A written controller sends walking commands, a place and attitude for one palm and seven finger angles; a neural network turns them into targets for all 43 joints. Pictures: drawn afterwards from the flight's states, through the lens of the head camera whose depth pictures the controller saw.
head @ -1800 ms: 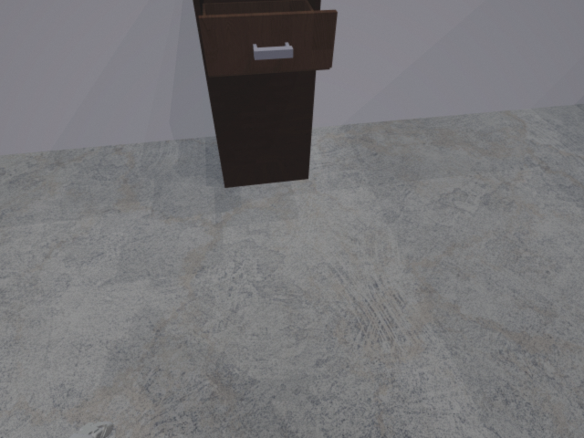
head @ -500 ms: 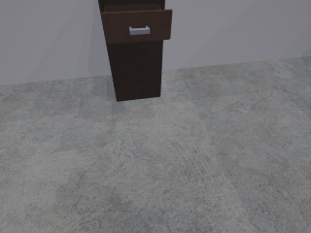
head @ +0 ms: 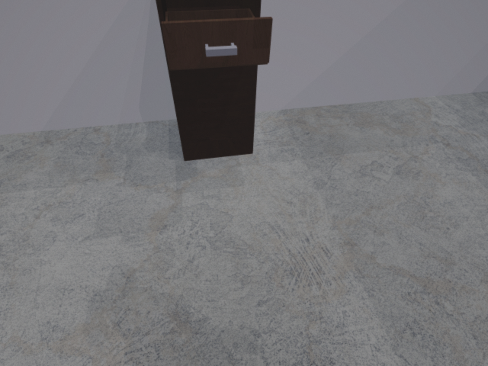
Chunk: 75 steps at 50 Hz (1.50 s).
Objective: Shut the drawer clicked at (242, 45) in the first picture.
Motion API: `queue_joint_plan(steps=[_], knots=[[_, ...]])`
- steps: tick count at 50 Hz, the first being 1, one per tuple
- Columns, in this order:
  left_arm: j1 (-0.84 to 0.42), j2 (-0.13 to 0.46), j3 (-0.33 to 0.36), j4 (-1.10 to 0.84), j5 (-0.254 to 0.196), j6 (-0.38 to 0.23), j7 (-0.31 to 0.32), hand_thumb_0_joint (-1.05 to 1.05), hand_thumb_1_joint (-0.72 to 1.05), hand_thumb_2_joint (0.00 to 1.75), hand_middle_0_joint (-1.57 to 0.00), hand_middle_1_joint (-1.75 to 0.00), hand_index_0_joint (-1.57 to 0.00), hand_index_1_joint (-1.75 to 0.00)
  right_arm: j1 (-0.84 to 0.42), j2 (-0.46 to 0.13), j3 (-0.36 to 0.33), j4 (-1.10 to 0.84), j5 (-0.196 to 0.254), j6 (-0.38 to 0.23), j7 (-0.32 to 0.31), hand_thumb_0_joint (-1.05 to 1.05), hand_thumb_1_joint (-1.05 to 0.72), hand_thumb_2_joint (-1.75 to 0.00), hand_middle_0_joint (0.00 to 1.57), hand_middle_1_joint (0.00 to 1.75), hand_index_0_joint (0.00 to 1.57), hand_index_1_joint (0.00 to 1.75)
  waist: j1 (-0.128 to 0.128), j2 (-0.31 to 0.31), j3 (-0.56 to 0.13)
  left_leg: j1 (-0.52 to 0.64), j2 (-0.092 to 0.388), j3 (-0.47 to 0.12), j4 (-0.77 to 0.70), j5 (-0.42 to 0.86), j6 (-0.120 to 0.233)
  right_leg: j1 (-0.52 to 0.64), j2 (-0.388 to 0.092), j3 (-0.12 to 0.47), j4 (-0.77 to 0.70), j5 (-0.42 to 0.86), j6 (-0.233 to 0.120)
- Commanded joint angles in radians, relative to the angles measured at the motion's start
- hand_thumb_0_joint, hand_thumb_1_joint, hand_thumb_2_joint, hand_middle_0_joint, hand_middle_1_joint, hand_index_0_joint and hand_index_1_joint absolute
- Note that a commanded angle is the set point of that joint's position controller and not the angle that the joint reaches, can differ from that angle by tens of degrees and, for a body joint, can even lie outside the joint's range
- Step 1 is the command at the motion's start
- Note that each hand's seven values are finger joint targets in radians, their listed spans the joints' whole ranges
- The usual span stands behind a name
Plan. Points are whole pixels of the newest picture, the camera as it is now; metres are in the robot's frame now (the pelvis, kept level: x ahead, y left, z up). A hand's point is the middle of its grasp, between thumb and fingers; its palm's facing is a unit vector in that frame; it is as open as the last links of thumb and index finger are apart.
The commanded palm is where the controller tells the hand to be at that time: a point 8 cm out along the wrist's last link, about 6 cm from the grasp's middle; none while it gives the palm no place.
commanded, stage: walk to a spot facing it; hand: left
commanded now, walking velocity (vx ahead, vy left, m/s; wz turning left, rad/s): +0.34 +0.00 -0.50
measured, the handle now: (220, 48) +1.10 +0.16 +0.03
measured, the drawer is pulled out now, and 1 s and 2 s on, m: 0.29 0.29 0.29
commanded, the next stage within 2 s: turn to face it in 1.38 s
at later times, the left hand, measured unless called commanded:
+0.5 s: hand out of the picture +0.10 +0.14 -0.18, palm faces -0.10 -0.98 -0.17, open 7.4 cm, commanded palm none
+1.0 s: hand (187, 239) +0.44 +0.17 -0.18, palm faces -0.29 -0.94 -0.16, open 7.4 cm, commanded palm none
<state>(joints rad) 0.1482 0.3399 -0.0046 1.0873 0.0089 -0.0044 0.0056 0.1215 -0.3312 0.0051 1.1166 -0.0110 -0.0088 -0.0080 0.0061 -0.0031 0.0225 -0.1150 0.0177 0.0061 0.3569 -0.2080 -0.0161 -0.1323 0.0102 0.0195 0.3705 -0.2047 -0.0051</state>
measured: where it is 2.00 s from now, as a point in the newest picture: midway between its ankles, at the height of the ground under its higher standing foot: (287, 283)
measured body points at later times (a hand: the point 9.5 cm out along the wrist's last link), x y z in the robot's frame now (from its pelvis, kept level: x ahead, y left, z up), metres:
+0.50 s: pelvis +0.11 -0.03 -0.01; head +0.13 -0.03 +0.44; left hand +0.11 +0.19 -0.16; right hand +0.07 -0.27 -0.16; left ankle +0.12 +0.10 -0.68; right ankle +0.06 -0.12 -0.75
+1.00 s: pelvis +0.33 +0.01 +0.00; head +0.34 +0.04 +0.45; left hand +0.46 +0.22 -0.16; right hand +0.26 -0.23 -0.13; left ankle +0.34 +0.08 -0.75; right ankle +0.31 -0.14 -0.65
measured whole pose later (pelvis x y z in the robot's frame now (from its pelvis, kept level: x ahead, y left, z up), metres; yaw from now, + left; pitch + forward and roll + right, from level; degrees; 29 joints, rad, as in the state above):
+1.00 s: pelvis +0.33 +0.01 +0.00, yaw -22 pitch -1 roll -1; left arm 0.25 0.21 0.10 1.00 0.04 0.01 -0.02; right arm 0.30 -0.16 -0.06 1.04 -0.02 -0.09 -0.03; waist 0.02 -0.05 0.01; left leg -0.14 0.05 0.27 0.39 -0.25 0.06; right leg -0.61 -0.09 -0.04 1.16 -0.17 0.01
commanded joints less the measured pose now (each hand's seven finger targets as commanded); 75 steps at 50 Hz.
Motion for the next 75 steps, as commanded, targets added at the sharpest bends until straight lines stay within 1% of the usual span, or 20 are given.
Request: queue_joint_plan(steps=[1, 6, 9, 14, 15, 16, 17, 22, 31, 34, 35, 37, 38, 44, 59, 64, 65, 66, 67, 75], knots=[[0.058, 0.092, 0.023, -0.039, 0.009, 0.012, -0.001, 0.0, 0.9, 0.9, -0.2, -0.3, -0.2, -0.3, 0.049, -0.082, -0.018, -0.041, -0.011, 0.002, 0.001, 0.0, -0.9, -0.9, 0.2, 0.3, 0.2, 0.3, -0.001, -0.024, 0.018, -0.051, 0.083, -0.029, 0.002, -0.212, 0.021, -0.092, -0.104, 0.151, -0.07, -0.254, -0.033], [0.095, 0.07, 0.052, -0.105, 0.014, 0.014, -0.023, 0.0, 0.9, 0.9, -0.2, -0.3, -0.2, -0.3, 0.133, -0.11, -0.051, -0.078, -0.014, -0.007, -0.002, 0.0, -0.9, -0.9, 0.2, 0.3, 0.2, 0.3, -0.023, 0.039, 0.13, -0.071, 0.145, -0.101, -0.007, -0.431, 0.076, -0.294, -0.03, 0.161, 0.075, -0.391, -0.065], [0.045, -0.005, 0.056, -0.16, 0.012, -0.008, -0.033, 0.0, 0.9, 0.9, -0.2, -0.3, -0.2, -0.3, 0.225, -0.147, -0.081, -0.079, -0.009, -0.032, -0.009, 0.0, -0.9, -0.9, 0.2, 0.3, 0.2, 0.3, -0.059, 0.21, 0.107, 0.083, 0.356, -0.291, -0.156, -0.34, 0.199, -0.474, 0.004, -0.027, 0.438, -0.276, -0.023], [0.225, -0.068, 0.073, -0.107, 0.014, -0.026, -0.046, 0.0, 0.9, 0.9, -0.2, -0.3, -0.2, -0.3, 0.139, -0.083, -0.074, -0.088, -0.015, -0.047, -0.012, 0.0, -0.9, -0.9, 0.2, 0.3, 0.2, 0.3, 0.063, 0.091, 0.045, -0.126, 0.267, 0.021, 0.111, -0.015, 0.111, -0.068, -0.04, -0.109, 0.211, -0.117, -0.021], [0.383, -0.007, 0.085, -0.055, 0.019, -0.035, -0.037, 0.0, 0.9, 0.9, -0.2, -0.3, -0.2, -0.3, 0.124, -0.048, -0.066, -0.098, -0.007, -0.047, -0.005, 0.0, -0.9, -0.9, 0.2, 0.3, 0.2, 0.3, 0.131, -0.101, -0.014, -0.26, 0.166, 0.125, 0.387, -0.019, 0.06, 0.136, -0.066, -0.014, 0.082, -0.116, -0.049], [0.513, 0.108, 0.114, -0.021, 0.019, -0.053, -0.017, 0.0, 0.9, 0.9, -0.2, -0.3, -0.2, -0.3, 0.099, 0.032, -0.05, -0.148, 0.004, -0.055, 0.005, 0.0, -0.9, -0.9, 0.2, 0.3, 0.2, 0.3, 0.158, -0.427, -0.028, -0.554, 0.03, 0.196, 0.72, -0.33, 0.004, 0.272, -0.358, 0.482, -0.116, -0.16, -0.169], [0.535, 0.098, 0.102, -0.019, 0.0, -0.051, -0.001, 0.0, 0.9, 0.9, -0.2, -0.3, -0.2, -0.3, 0.024, -0.001, -0.057, -0.18, -0.003, -0.058, 0.006, 0.0, -0.9, -0.9, 0.2, 0.3, 0.2, 0.3, 0.157, -0.233, -0.011, -0.614, 0.056, 0.063, 0.825, -0.366, 0.017, 0.236, -0.408, 0.622, -0.173, -0.163, -0.249], [0.313, -0.031, 0.072, -0.057, 0.018, -0.065, 0.012, 0.0, 0.9, 0.9, -0.2, -0.3, -0.2, -0.3, 0.081, 0.077, -0.068, -0.123, -0.016, -0.037, 0.018, 0.0, -0.9, -0.9, 0.2, 0.3, 0.2, 0.3, 0.014, -0.056, 0.093, -0.522, 0.134, 0.037, 0.758, -0.106, -0.012, -0.046, -0.287, 0.312, -0.188, -0.083, -0.206], [0.344, -0.033, 0.079, -0.01, 0.019, -0.07, 0.013, 0.0, 0.9, 0.9, -0.2, -0.3, -0.2, -0.3, -0.031, 0.122, -0.066, -0.192, -0.004, -0.05, 0.037, 0.0, -0.9, -0.9, 0.2, 0.3, 0.2, 0.3, 0.036, -0.138, 0.087, -0.397, 0.083, 0.103, 0.366, -0.008, -0.006, 0.009, -0.217, 0.148, -0.139, 0.145, -0.154], [0.287, -0.022, 0.088, -0.019, 0.015, -0.065, 0.013, 0.0, 0.9, 0.9, -0.2, -0.3, -0.2, -0.3, 0.098, 0.091, -0.078, -0.158, -0.006, -0.061, 0.025, 0.0, -0.9, -0.9, 0.2, 0.3, 0.2, 0.3, -0.041, -0.091, 0.063, -0.129, 0.04, 0.124, 0.215, 0.027, 0.009, -0.073, -0.179, 0.11, -0.002, 0.199, -0.122], [0.28, -0.041, 0.088, -0.023, 0.013, -0.063, 0.01, 0.0, 0.9, 0.9, -0.2, -0.3, -0.2, -0.3, 0.24, 0.048, -0.088, -0.116, -0.009, -0.067, 0.012, 0.0, -0.9, -0.9, 0.2, 0.3, 0.2, 0.3, -0.093, -0.014, -0.006, 0.066, 0.052, 0.091, 0.174, 0.01, 0.021, -0.139, -0.128, 0.08, 0.185, 0.225, -0.102], [0.318, -0.125, 0.08, -0.071, 0.002, -0.062, -0.006, 0.0, 0.9, 0.9, -0.2, -0.3, -0.2, -0.3, 0.469, -0.126, -0.122, -0.071, -0.025, -0.068, -0.005, 0.0, -0.9, -0.9, 0.2, 0.3, 0.2, 0.3, -0.136, 0.361, -0.166, 0.319, 0.469, -0.493, -0.105, -0.205, 0.161, -0.449, 0.057, -0.054, 0.787, -0.361, -0.035], [0.265, -0.098, 0.083, -0.077, 0.011, -0.059, 0.001, 0.0, 0.9, 0.9, -0.2, -0.3, -0.2, -0.3, 0.397, -0.079, -0.11, -0.07, -0.018, -0.061, -0.012, 0.0, -0.9, -0.9, 0.2, 0.3, 0.2, 0.3, -0.121, 0.289, -0.133, 0.216, 0.487, -0.519, -0.166, -0.353, 0.165, -0.494, 0.0, 0.025, 0.937, -0.318, -0.05], [0.239, -0.161, 0.087, -0.07, 0.03, -0.001, -0.029, 0.0, 0.9, 0.9, -0.2, -0.3, -0.2, -0.3, 0.205, 0.109, -0.074, -0.112, -0.012, -0.093, -0.016, 0.0, -0.9, -0.9, 0.2, 0.3, 0.2, 0.3, 0.018, 0.123, 0.06, -0.157, 0.312, -0.003, -0.2, -0.087, 0.117, -0.446, -0.126, -0.009, 0.871, -0.019, -0.01], [-0.172, -0.151, 0.071, -0.219, 0.022, 0.004, -0.055, 0.0, 0.9, 0.9, -0.2, -0.3, -0.2, -0.3, 0.433, 0.06, -0.061, -0.036, -0.019, -0.08, -0.022, 0.0, -0.9, -0.9, 0.2, 0.3, 0.2, 0.3, -0.079, 0.118, 0.139, 0.179, 0.328, 0.238, -0.127, 0.433, 0.123, -0.553, -0.086, -0.154, 0.377, 0.054, -0.019], [0.058, -0.092, 0.089, -0.165, 0.026, -0.022, -0.046, 0.0, 0.9, 0.9, -0.2, -0.3, -0.2, -0.3, 0.38, -0.009, -0.08, -0.063, -0.011, -0.069, -0.02, 0.0, -0.9, -0.9, 0.2, 0.3, 0.2, 0.3, 0.044, 0.148, -0.039, 0.205, 0.325, 0.332, 0.278, 0.927, 0.08, -0.181, 0.035, -0.235, 0.236, -0.044, -0.099], [0.205, -0.037, 0.105, -0.125, 0.028, -0.032, -0.04, 0.0, 0.9, 0.9, -0.2, -0.3, -0.2, -0.3, 0.35, -0.012, -0.078, -0.083, -0.003, -0.066, -0.012, 0.0, -0.9, -0.9, 0.2, 0.3, 0.2, 0.3, 0.12, 0.1, -0.114, 0.037, 0.305, 0.346, 0.505, 0.797, 0.044, 0.083, 0.023, -0.215, 0.17, 0.058, -0.118], [0.309, 0.073, 0.13, -0.107, 0.026, -0.043, -0.027, 0.0, 0.9, 0.9, -0.2, -0.3, -0.2, -0.3, 0.365, 0.053, -0.069, -0.116, 0.015, -0.066, -0.001, 0.0, -0.9, -0.9, 0.2, 0.3, 0.2, 0.3, 0.147, -0.088, -0.23, -0.305, 0.189, 0.324, 0.836, 0.111, -0.006, 0.39, -0.247, 0.166, 0.137, 0.153, -0.223], [0.351, 0.143, 0.14, -0.096, -0.004, -0.04, -0.018, 0.0, 0.9, 0.9, -0.2, -0.3, -0.2, -0.3, 0.307, 0.089, -0.065, -0.154, 0.016, -0.07, -0.011, 0.0, -0.9, -0.9, 0.2, 0.3, 0.2, 0.3, 0.13, -0.142, -0.26, -0.534, 0.067, 0.207, 1.123, -0.4, -0.037, 0.459, -0.447, 0.519, 0.033, 0.444, -0.342], [0.041, -0.009, 0.096, -0.167, 0.018, -0.056, 0.005, 0.0, 0.9, 0.9, -0.2, -0.3, -0.2, -0.3, 0.296, 0.126, -0.064, -0.14, -0.014, -0.004, -0.005, 0.0, -0.9, -0.9, 0.2, 0.3, 0.2, 0.3, -0.076, -0.049, -0.024, -0.345, 0.154, 0.05, 0.75, -0.101, -0.052, -0.243, -0.224, 0.095, -0.105, 0.246, -0.19]])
